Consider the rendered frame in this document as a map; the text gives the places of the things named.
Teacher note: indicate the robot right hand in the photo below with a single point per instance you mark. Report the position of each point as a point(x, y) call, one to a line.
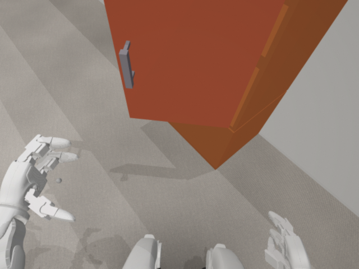
point(292, 254)

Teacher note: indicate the robot left thigh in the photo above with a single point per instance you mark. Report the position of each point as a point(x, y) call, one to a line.
point(146, 254)

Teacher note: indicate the left robot forearm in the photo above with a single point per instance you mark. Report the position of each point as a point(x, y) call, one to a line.
point(12, 232)

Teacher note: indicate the robot thigh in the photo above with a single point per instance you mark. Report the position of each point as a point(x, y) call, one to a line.
point(222, 258)
point(146, 254)

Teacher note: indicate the cupboard door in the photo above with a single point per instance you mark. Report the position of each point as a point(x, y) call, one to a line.
point(193, 59)

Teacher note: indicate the robot right thigh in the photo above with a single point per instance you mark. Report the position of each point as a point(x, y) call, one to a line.
point(222, 258)

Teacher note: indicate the handle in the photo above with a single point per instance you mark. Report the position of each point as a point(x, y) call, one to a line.
point(128, 74)

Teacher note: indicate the robot left hand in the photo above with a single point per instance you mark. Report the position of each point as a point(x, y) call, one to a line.
point(17, 185)

